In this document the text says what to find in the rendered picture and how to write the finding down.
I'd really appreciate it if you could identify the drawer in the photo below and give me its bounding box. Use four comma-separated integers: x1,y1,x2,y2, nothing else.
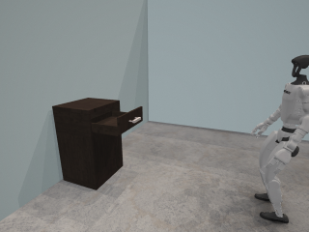
91,106,143,136

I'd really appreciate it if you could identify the right robot hand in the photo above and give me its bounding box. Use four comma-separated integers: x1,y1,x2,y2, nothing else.
250,122,268,138

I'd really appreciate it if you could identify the cabinet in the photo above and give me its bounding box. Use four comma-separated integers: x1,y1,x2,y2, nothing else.
52,98,124,190

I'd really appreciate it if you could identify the robot right shin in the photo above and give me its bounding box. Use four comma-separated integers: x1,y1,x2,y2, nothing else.
258,167,267,184

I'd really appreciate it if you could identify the left robot hand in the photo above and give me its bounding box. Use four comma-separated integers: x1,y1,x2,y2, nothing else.
266,148,292,174

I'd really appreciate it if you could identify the robot left forearm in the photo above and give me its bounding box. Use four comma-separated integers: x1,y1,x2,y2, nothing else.
283,116,309,153

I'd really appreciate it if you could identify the handle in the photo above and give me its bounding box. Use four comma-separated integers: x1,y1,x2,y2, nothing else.
129,117,141,124

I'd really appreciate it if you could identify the left robot upper arm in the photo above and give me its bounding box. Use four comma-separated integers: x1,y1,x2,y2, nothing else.
298,85,309,124

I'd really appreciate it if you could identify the robot right forearm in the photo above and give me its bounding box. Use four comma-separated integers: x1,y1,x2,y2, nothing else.
264,106,281,126

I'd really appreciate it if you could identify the robot right thigh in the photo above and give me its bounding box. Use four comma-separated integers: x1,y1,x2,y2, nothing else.
259,130,279,173

